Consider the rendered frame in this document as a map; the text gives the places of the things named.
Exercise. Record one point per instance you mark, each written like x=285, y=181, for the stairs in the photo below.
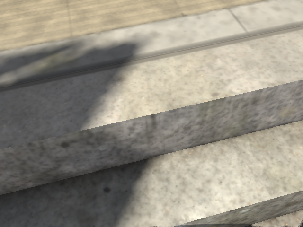
x=235, y=161

